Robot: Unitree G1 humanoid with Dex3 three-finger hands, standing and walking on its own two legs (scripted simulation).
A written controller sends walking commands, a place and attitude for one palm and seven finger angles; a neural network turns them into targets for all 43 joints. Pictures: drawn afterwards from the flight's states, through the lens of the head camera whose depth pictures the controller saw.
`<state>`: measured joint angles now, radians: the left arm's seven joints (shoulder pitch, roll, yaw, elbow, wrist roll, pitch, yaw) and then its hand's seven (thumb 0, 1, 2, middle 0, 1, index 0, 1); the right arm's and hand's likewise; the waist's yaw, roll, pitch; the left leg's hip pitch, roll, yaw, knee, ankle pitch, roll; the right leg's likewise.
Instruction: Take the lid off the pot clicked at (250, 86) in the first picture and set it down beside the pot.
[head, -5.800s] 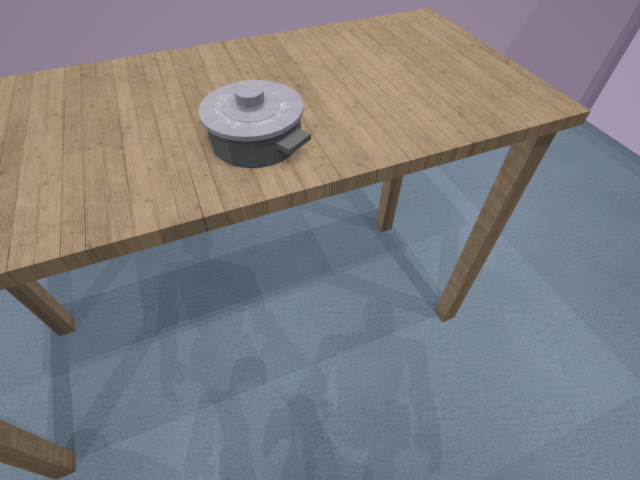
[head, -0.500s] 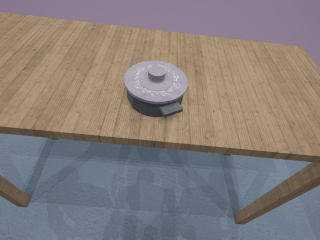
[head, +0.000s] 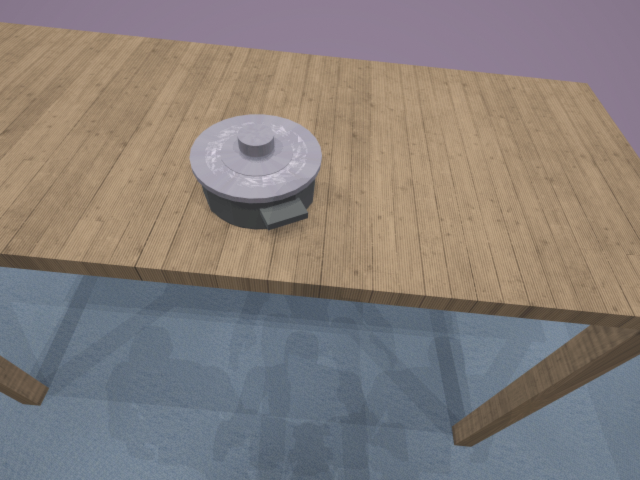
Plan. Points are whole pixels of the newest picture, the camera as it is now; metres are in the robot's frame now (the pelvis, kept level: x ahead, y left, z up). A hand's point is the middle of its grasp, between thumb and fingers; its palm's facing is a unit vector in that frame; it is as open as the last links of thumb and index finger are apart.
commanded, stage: come to a stop and stand still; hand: left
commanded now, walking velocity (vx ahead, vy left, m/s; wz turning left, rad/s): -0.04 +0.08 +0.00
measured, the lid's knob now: (256, 140) +0.47 +0.12 +0.17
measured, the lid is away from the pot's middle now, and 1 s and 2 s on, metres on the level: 0.00 0.00 0.00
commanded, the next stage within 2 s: look again from close up in 1.08 s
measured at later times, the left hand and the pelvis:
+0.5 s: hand out of the picture +0.01 +0.19 -0.15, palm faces +0.02 -0.96 -0.28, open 7.4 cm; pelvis +0.00 +0.00 +0.01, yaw -1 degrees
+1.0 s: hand out of the picture +0.04 +0.15 -0.16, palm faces -0.02 -0.98 -0.21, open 7.3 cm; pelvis +0.02 -0.03 +0.01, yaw -1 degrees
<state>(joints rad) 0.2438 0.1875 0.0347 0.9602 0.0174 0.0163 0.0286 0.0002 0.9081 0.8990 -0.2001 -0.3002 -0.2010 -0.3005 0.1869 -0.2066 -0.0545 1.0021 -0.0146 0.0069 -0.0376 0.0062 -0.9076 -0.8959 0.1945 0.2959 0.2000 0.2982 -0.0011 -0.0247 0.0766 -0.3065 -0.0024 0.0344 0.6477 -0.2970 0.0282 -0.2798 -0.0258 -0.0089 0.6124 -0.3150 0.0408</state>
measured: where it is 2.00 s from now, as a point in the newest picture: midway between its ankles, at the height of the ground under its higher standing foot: outside the picture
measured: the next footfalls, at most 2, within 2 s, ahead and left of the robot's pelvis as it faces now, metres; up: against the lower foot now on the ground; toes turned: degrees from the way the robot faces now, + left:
none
